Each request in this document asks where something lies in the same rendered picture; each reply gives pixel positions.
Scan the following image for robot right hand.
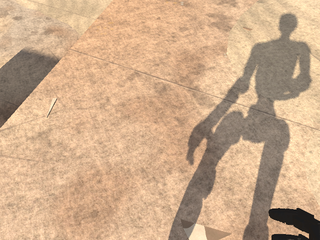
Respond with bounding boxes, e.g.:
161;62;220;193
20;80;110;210
268;208;320;240

